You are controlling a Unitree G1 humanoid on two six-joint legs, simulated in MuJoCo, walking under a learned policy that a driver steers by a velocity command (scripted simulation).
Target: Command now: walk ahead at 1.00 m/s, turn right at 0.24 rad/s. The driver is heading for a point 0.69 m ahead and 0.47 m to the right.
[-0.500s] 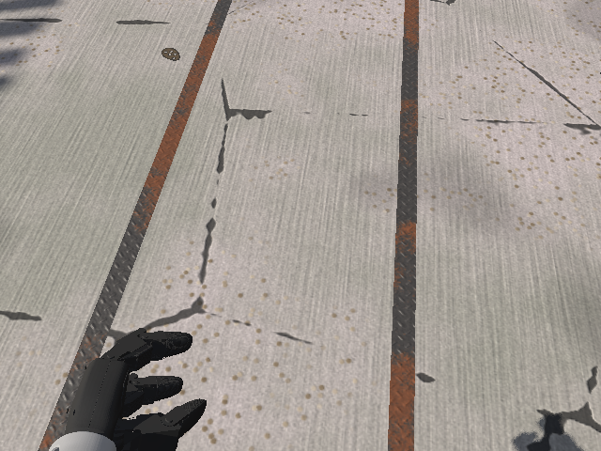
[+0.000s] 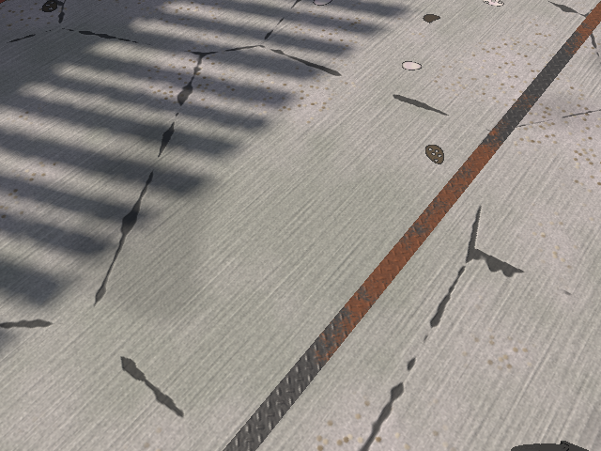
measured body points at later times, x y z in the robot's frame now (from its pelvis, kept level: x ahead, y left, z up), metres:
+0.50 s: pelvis +0.46 -0.08 +0.00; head +0.47 -0.07 +0.45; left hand +0.59 +0.18 -0.14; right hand +0.52 -0.35 -0.10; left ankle +0.38 +0.11 -0.57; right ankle +0.50 -0.10 -0.71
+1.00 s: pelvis +0.88 -0.22 +0.03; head +0.90 -0.24 +0.48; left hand +1.22 -0.17 -0.06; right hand +0.68 -0.46 -0.08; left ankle +0.96 -0.11 -0.71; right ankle +0.79 -0.27 -0.60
